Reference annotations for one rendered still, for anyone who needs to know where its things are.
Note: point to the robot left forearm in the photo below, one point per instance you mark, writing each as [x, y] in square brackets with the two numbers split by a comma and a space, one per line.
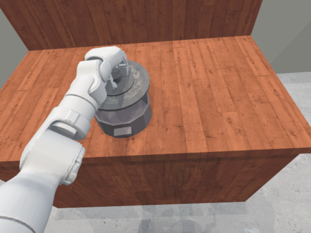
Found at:
[75, 112]

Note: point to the lid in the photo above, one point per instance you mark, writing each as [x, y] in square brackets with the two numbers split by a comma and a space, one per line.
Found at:
[130, 90]

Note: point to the table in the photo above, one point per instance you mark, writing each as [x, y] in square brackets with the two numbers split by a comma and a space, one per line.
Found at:
[222, 124]

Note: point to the left robot upper arm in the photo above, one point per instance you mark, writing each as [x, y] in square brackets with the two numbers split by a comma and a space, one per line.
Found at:
[26, 200]

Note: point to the knob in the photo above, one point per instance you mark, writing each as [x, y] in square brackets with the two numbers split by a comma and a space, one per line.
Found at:
[116, 75]

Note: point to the pot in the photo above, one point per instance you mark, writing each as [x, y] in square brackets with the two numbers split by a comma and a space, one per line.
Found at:
[125, 123]

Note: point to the left robot hand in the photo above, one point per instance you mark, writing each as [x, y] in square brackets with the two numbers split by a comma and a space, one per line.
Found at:
[116, 57]

